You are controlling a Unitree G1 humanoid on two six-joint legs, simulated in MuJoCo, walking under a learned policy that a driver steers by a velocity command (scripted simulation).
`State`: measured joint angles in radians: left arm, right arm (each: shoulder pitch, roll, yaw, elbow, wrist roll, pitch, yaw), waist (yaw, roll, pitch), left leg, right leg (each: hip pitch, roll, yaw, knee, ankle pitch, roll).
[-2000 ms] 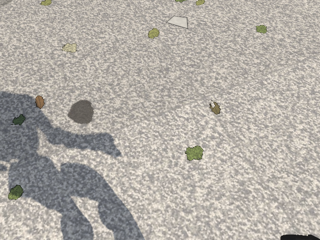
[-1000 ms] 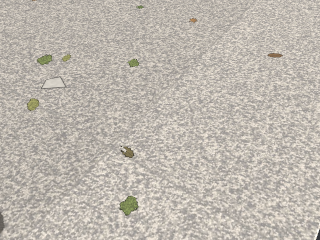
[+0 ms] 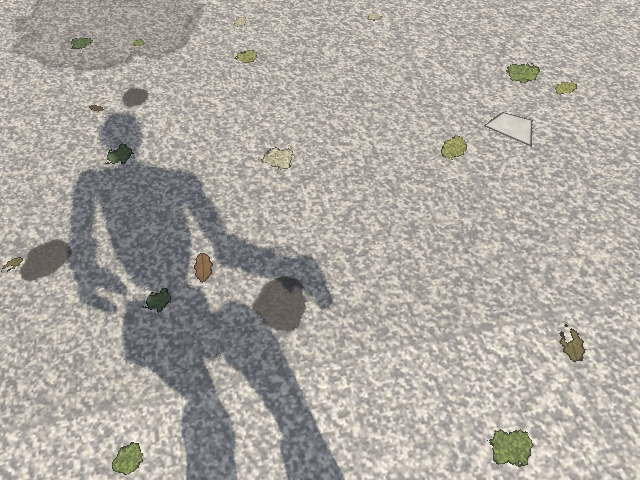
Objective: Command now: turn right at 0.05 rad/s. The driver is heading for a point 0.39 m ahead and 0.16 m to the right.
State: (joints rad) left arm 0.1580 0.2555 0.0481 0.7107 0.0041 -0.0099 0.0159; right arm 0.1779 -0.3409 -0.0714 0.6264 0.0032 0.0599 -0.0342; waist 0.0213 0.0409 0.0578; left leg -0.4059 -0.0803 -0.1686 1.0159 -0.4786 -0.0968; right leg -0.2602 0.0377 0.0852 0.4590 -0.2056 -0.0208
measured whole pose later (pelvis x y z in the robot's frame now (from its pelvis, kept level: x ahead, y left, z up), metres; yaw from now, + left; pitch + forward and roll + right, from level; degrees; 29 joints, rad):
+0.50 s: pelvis +0.12 -0.03 -0.02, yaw -22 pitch +3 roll +1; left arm 0.11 0.34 0.08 0.64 0.04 0.04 -0.11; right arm 0.49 -0.28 -0.05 0.80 -0.04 -0.09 -0.01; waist -0.07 -0.03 -0.02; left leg 0.18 0.03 0.18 0.18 -0.39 -0.04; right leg -0.81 -0.07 -0.03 1.05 -0.12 -0.04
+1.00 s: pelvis +0.39 -0.24 -0.01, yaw -39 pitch +2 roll +0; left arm 0.25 0.27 0.04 0.76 -0.01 -0.03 0.04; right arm 0.12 -0.29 -0.05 0.70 -0.01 -0.11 0.03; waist 0.04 0.05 0.06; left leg -0.66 0.04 0.01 0.59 0.18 -0.04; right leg -0.02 0.15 0.00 0.32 -0.32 -0.14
